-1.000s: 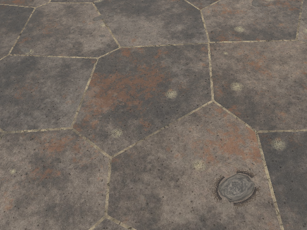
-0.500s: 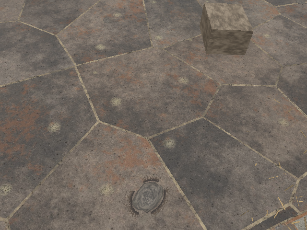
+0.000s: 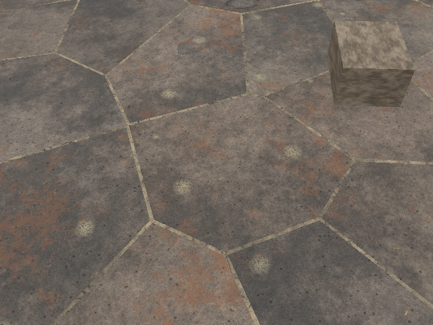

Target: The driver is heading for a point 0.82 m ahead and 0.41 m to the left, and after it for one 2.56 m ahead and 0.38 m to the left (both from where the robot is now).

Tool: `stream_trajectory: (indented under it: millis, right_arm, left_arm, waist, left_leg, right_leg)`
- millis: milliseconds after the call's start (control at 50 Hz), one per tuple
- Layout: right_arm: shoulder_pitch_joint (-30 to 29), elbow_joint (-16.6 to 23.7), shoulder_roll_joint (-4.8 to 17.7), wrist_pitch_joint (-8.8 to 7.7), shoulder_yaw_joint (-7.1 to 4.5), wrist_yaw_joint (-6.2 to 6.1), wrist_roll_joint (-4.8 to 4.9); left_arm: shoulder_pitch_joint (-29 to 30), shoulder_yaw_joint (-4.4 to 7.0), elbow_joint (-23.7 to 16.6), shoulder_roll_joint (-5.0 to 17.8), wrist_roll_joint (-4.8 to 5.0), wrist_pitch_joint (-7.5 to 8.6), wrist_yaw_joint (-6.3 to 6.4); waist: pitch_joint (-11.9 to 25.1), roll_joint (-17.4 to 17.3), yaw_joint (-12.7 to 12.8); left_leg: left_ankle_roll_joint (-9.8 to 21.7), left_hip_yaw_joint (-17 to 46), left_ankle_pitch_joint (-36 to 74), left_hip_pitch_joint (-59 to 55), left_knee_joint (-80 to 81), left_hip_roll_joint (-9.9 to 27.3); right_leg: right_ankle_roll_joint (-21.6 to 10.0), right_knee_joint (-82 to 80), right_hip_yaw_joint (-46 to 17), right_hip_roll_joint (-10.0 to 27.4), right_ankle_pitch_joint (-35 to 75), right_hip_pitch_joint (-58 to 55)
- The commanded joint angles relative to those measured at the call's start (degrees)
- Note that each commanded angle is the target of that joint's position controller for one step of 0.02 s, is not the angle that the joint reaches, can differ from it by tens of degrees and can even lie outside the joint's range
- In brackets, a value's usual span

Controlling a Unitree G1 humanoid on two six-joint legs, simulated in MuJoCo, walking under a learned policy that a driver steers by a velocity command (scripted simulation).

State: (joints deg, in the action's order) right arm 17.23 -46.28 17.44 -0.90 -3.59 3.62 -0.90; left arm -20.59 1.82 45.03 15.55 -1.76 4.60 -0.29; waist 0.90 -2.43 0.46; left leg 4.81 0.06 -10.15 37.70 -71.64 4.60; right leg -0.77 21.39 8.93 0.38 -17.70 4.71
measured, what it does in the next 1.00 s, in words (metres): walks ahead, turning left: left foot, then right foot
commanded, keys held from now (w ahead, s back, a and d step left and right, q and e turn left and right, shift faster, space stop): w+q+shift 0.90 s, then w+e+shift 0.10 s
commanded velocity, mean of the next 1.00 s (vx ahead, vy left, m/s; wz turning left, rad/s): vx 0.99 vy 0.00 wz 0.89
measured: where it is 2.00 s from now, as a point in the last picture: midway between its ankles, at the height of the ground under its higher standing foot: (32, 120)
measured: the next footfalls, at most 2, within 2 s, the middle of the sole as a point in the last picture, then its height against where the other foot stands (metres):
left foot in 0.24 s outside the picture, level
right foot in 0.66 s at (214, 231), level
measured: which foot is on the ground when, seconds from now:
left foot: up 0.00-0.22, down 0.24-0.66, up 0.68-1.00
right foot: down 0.00-0.26, up 0.28-0.64, down 0.66-1.00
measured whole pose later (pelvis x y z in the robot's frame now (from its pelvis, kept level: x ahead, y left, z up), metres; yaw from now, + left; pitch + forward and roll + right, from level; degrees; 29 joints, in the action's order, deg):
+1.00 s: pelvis +0.81 +0.24 -0.01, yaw +54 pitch +2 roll -3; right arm -2.5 -33.0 18.3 -0.3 -0.9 5.2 -2.1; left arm -30.8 2.5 51.9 17.4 -2.0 6.0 -0.4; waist -0.7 -2.3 5.2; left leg 7.0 -1.2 -3.2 45.4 -53.2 2.5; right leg 2.5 11.1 14.0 0.3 -20.5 -8.3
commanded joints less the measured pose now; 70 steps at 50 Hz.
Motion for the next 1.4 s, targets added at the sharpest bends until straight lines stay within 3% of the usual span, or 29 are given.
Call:
stream_trajectory:
  millis: [20, 120, 160, 220, 240, 260, 280, 300, 340, 400, 480, 580, 640, 660, 680, 700, 720, 760, 820, 1000, 1040, 1080, 1100, 1120, 1140, 1160, 1200, 1280, 1400]
  right_arm:
    - [-6.72, 5.70, -0.47, 0.38, 0.55, 1.02, -0.05]
    - [-16.47, 9.66, -0.22, 0.22, 1.88, 2.12, -0.20]
    - [-16.76, 10.47, 0.21, 0.53, 2.11, 2.03, 0.07]
    - [6.46, 3.43, 7.09, 0.70, -0.61, 0.54, -0.08]
    - [18.87, -0.64, 10.08, 0.23, -2.42, -0.52, 0.01]
    - [14.18, -1.18, 12.30, 0.76, -3.87, -2.05, 1.53]
    - [9.15, 1.93, 19.66, 1.23, -4.97, -2.15, -0.79]
    - [9.57, 3.72, 17.25, 1.36, -5.03, -2.97, -0.44]
    - [5.56, 2.22, 10.49, 0.21, -3.28, -3.80, -0.28]
    - [1.29, 3.13, 8.22, -2.55, -1.85, -3.90, 0.15]
    - [1.59, 3.55, 9.37, -3.87, -2.54, -3.17, 0.46]
    - [5.14, 3.01, 11.15, -3.72, -3.78, -2.72, 1.00]
    - [1.25, 3.64, 14.84, -3.63, -4.46, -2.82, 0.21]
    - [-1.24, 4.79, 11.06, -4.34, -3.37, -2.68, 0.12]
    - [-0.39, 7.86, 0.76, -4.78, -0.72, -2.86, 1.31]
    - [4.25, 9.85, 2.03, -4.29, 0.34, -2.92, 2.25]
    - [0.46, 7.77, 5.92, -2.99, -0.14, -3.17, 0.65]
    - [-4.29, 8.05, 6.50, -1.67, -0.42, -1.54, -0.80]
    - [-8.83, 11.27, 2.23, 0.38, 0.93, 0.45, -1.32]
    - [-23.79, 16.91, 1.44, -0.56, 3.48, 2.03, -1.27]
    - [-22.23, 15.79, 2.54, -1.04, 3.26, 1.21, -1.89]
    - [-5.40, 10.47, 6.09, -1.54, 1.43, -0.55, -2.41]
    - [6.12, 6.73, 9.10, -1.93, 0.05, -1.71, -3.04]
    - [9.93, 4.85, 14.65, -2.29, -1.24, -3.01, -3.71]
    - [8.78, 6.65, 16.70, -2.55, -1.96, -3.50, -3.71]
    - [6.68, 5.54, 12.54, -2.69, -1.73, -3.63, -2.61]
    - [0.66, 3.56, 6.61, -4.05, -0.41, -3.19, -2.12]
    - [0.25, 0.66, 1.71, -6.28, 0.70, -3.17, 0.27]
    - [2.35, -1.96, 1.42, -7.46, 1.14, -3.63, 0.10]
  left_arm:
    - [-0.30, 0.84, -1.00, 3.52, 0.41, 2.13, -0.20]
    - [-1.67, 0.80, 2.28, 4.72, 0.15, 2.38, 1.13]
    - [-2.97, 1.36, 2.19, 8.87, 0.34, 2.50, 2.12]
    - [2.50, 2.89, 0.63, 13.31, -0.96, -0.12, 3.56]
    - [5.93, 3.25, -0.64, 13.90, -0.78, -0.86, 3.03]
    - [8.71, 1.74, -1.95, 7.19, -0.98, -0.27, 1.24]
    - [2.28, 0.62, -9.21, 5.42, 0.85, 1.07, 0.92]
    - [5.80, 0.14, -9.89, 7.78, 0.11, 2.65, 1.00]
    - [8.49, -0.22, -9.33, 7.64, -0.69, 2.99, 0.91]
    - [7.86, -1.20, -9.00, 5.50, -2.96, -1.22, 0.44]
    - [20.25, -2.58, -14.12, 3.18, -1.13, -1.55, -0.86]
    - [23.53, -1.90, -15.64, 5.67, 0.50, -0.84, -0.49]
    - [4.52, 1.09, -10.80, 11.80, 0.69, -0.16, 1.26]
    - [-8.42, 2.69, -8.23, 15.18, -0.31, 0.13, 2.50]
    - [-13.06, 3.65, -7.36, 19.42, -2.91, 0.30, 3.00]
    - [-4.30, 4.18, -8.46, 19.57, -2.40, -0.08, 2.22]
    - [3.32, 3.11, -10.29, 12.45, -1.88, -0.53, 1.86]
    - [4.23, 2.03, -8.26, 7.88, -1.56, -0.81, 1.41]
    - [-0.78, 1.14, -2.40, 4.62, -0.12, 0.71, 0.66]
    - [-6.56, 1.39, 3.63, 9.08, 0.06, 2.47, -0.01]
    - [-8.11, 1.59, 5.43, 12.43, 0.60, 1.55, 0.43]
    - [-6.88, 2.05, 6.27, 15.95, 0.63, 0.50, 1.01]
    - [-4.36, 1.99, 5.40, 15.46, 1.14, 0.30, 1.01]
    - [-7.04, 0.48, 3.12, 6.65, 0.15, 0.37, 0.10]
    - [-11.89, 0.22, 0.65, 4.36, 3.33, 0.50, 0.04]
    - [-2.95, 1.49, -0.10, 9.06, 2.85, 0.26, 0.51]
    - [-1.65, 0.84, 0.90, 5.20, 2.40, -0.09, -0.41]
    - [-1.15, 1.10, 1.84, 1.91, 0.87, -3.95, -2.24]
    - [14.21, -0.24, -4.09, 0.77, 1.31, -3.82, -3.98]
  waist:
    - [-8.24, 8.07, -0.32]
    - [-11.33, 5.11, -1.55]
    - [-8.12, 7.45, -2.65]
    - [3.90, 9.41, -14.96]
    - [8.55, 5.71, -20.17]
    - [3.40, -8.62, -15.10]
    - [14.11, -15.64, -6.44]
    - [16.22, -2.54, -9.09]
    - [0.07, 8.99, -2.63]
    - [-5.87, 8.72, 2.77]
    - [-8.23, 4.77, -0.73]
    - [-3.30, -0.23, -4.53]
    - [8.00, 0.83, 6.43]
    - [14.23, 3.24, 12.33]
    - [18.30, 19.31, 10.25]
    - [19.79, 27.72, 3.26]
    - [10.70, 15.31, 3.00]
    - [3.14, 5.18, 2.40]
    - [-2.24, 7.25, 1.05]
    - [-11.32, 3.62, 0.67]
    - [-8.04, 6.51, -1.65]
    - [2.80, 10.17, -10.70]
    - [8.19, 9.61, -16.81]
    - [15.91, -2.96, -11.70]
    - [26.02, -9.31, -7.73]
    - [16.38, 0.36, -9.22]
    - [1.23, 1.56, -3.62]
    - [-4.40, -1.09, 1.14]
    - [-8.91, -0.35, 0.89]
  left_leg:
    - [-0.28, 0.74, 6.97, 11.77, 0.23, 2.36]
    - [3.46, -8.82, 11.47, 5.31, 20.00, -1.08]
    - [5.65, -12.32, 9.92, -5.48, 24.18, -4.57]
    - [8.95, -10.73, 2.12, -29.15, 27.13, -10.70]
    - [11.57, -5.19, 2.71, -44.22, 34.37, -10.14]
    - [12.89, 4.20, 0.85, -50.63, 36.74, -5.50]
    - [26.12, 37.56, 1.59, -66.57, 43.55, 7.90]
    - [25.63, 45.72, -12.62, -65.05, 54.04, 11.02]
    - [19.46, 38.84, -15.29, -42.13, 59.68, 8.00]
    - [16.77, 27.07, -8.60, -19.21, 61.16, 0.34]
    - [13.30, 18.99, 0.73, -10.65, 62.97, -6.66]
    - [8.42, 21.85, 19.26, -25.61, 56.30, -4.01]
    - [4.59, 20.93, 35.01, -28.40, 31.94, -5.64]
    - [3.62, 18.10, 26.41, -19.44, 14.62, -8.16]
    - [2.85, 12.37, -18.14, -2.06, -3.49, -14.42]
    - [3.16, 9.36, -16.56, 6.34, -10.84, -11.86]
    - [2.91, 7.29, -9.85, 8.12, -11.78, -7.05]
    - [1.63, 5.18, -5.82, 5.65, -6.82, -2.96]
    - [0.95, 4.82, -4.14, 7.53, -5.50, 0.64]
    - [3.75, -4.74, 8.02, -2.85, 27.61, -4.51]
    - [4.97, -8.32, 3.22, -10.95, 32.20, -8.16]
    - [6.37, -5.39, -2.53, -30.32, 34.84, -10.08]
    - [6.96, -0.65, -0.81, -46.29, 39.55, -6.16]
    - [5.12, 16.65, -13.06, -60.60, 38.43, 10.39]
    - [7.73, 43.22, -19.21, -67.73, 48.44, 22.25]
    - [5.72, 35.60, -16.66, -58.36, 52.42, 18.28]
    - [4.64, 20.36, -6.37, -40.41, 56.45, 13.34]
    - [1.21, 4.36, 2.66, -30.83, 62.98, 9.04]
    - [-2.96, -14.52, 28.75, -31.18, 65.86, 3.27]
  right_leg:
    - [-0.53, -15.06, -4.58, 13.37, 12.96, 0.16]
    - [0.94, -16.08, 7.43, 10.22, 40.81, -2.83]
    - [1.63, -8.87, 8.25, 12.49, 70.96, -4.02]
    - [0.81, 20.35, 4.85, 14.13, 86.15, -4.74]
    - [-0.01, 42.51, 4.47, 11.24, 70.99, 3.46]
    - [0.39, 64.71, 3.03, -1.51, 2.28, 22.64]
    - [3.49, 80.32, -8.16, -5.07, -10.54, 42.61]
    - [2.11, 77.46, -15.25, -1.66, -6.47, 47.76]
    - [1.83, 63.72, -14.73, 4.09, -3.18, 43.45]
    - [4.65, 52.08, -13.77, 7.75, -4.78, 32.58]
    - [5.70, 27.57, -9.60, 6.96, 13.58, 24.24]
    - [3.38, 10.77, -10.13, 2.04, 22.10, 17.51]
    - [1.90, 9.15, -9.50, -1.18, 8.86, -3.66]
    - [0.62, 10.94, -15.31, 5.68, -2.45, -18.22]
    - [-1.57, 2.08, -40.24, 22.10, -26.87, -29.39]
    - [-5.43, -9.11, -64.44, 27.02, -35.33, -26.11]
    - [-5.77, -8.51, -54.89, 23.97, -37.15, -17.61]
    - [-4.20, -7.12, -35.09, 18.87, -16.11, -6.37]
    - [-2.16, -9.55, -20.02, 15.65, -0.82, -0.99]
    - [-4.40, -21.69, 0.58, 13.18, 32.39, 2.24]
    - [-5.80, -14.54, 0.98, 14.24, 62.33, -4.40]
    - [-5.83, 8.04, -0.98, 15.15, 76.12, -4.80]
    - [-5.34, 25.15, -1.28, 12.46, 64.27, 4.82]
    - [-5.74, 46.61, -3.92, 5.10, 3.73, 19.25]
    - [-5.62, 62.57, -12.92, -0.50, -9.93, 33.13]
    - [-6.04, 62.11, -14.38, 2.51, -1.46, 37.69]
    - [-5.00, 55.26, -13.00, 6.22, 4.28, 35.45]
    - [-3.30, 51.17, -12.26, 9.06, 6.96, 33.55]
    - [-5.19, 32.11, -2.73, 5.26, 23.02, 34.24]
Velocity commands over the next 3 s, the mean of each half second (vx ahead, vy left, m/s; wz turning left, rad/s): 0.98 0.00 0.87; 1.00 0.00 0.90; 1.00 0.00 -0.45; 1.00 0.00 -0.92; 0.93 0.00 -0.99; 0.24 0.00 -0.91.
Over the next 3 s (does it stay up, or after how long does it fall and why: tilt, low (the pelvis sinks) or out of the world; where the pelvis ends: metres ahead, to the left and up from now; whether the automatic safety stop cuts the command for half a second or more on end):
stays up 2.13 0.91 -0.01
